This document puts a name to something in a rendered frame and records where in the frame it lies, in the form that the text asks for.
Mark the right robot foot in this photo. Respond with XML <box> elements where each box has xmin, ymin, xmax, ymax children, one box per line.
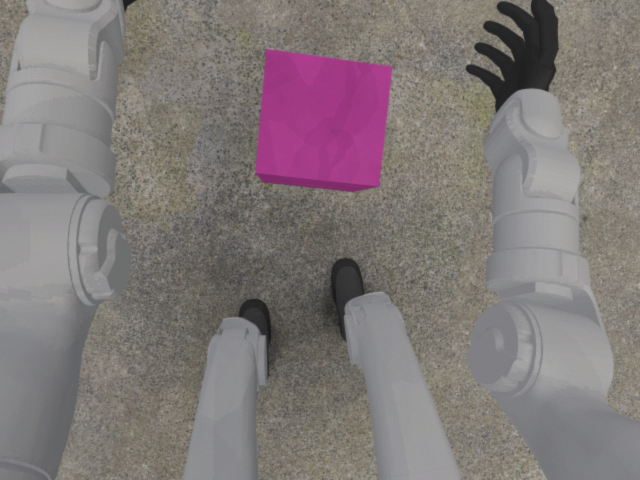
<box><xmin>331</xmin><ymin>258</ymin><xmax>364</xmax><ymax>342</ymax></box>

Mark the right robot forearm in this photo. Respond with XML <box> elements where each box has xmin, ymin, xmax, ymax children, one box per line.
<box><xmin>483</xmin><ymin>89</ymin><xmax>614</xmax><ymax>372</ymax></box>

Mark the left robot upper arm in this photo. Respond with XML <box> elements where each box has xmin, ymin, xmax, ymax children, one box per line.
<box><xmin>0</xmin><ymin>193</ymin><xmax>132</xmax><ymax>480</ymax></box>

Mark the right robot hand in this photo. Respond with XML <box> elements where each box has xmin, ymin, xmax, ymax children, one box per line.
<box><xmin>466</xmin><ymin>0</ymin><xmax>559</xmax><ymax>113</ymax></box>

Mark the carton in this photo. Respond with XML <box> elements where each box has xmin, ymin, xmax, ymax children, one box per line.
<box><xmin>255</xmin><ymin>49</ymin><xmax>392</xmax><ymax>192</ymax></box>

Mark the right robot upper arm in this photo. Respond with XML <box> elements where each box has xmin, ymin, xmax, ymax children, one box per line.
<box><xmin>466</xmin><ymin>300</ymin><xmax>640</xmax><ymax>480</ymax></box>

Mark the left robot forearm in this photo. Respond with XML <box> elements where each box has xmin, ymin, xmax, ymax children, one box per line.
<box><xmin>0</xmin><ymin>0</ymin><xmax>126</xmax><ymax>199</ymax></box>

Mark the robot left shin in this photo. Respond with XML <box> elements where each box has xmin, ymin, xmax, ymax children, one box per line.
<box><xmin>207</xmin><ymin>317</ymin><xmax>261</xmax><ymax>358</ymax></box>

